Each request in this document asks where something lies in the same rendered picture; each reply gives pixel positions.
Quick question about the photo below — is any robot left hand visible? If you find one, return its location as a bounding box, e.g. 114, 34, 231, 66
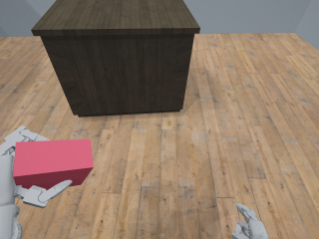
0, 125, 73, 209

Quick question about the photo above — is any robot right hand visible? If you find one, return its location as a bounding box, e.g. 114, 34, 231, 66
231, 203, 269, 239

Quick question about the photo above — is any sponge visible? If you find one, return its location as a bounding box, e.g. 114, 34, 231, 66
13, 138, 94, 190

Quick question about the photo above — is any left robot forearm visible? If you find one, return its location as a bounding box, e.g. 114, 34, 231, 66
0, 204, 23, 239

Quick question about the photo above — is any table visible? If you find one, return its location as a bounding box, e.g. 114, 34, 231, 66
31, 0, 200, 118

